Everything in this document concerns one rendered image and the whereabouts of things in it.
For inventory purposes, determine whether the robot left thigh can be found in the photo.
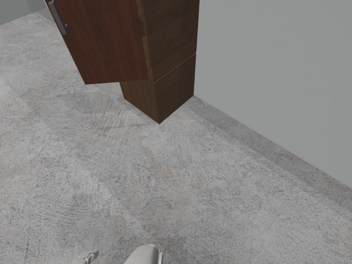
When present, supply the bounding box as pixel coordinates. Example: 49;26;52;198
124;245;163;264

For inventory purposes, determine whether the left robot hand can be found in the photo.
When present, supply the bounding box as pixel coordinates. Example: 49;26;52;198
71;250;99;264

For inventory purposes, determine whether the cupboard door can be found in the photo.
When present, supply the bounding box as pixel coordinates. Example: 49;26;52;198
45;0;148;85

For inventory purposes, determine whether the handle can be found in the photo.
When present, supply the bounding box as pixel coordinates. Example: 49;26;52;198
48;0;68;35

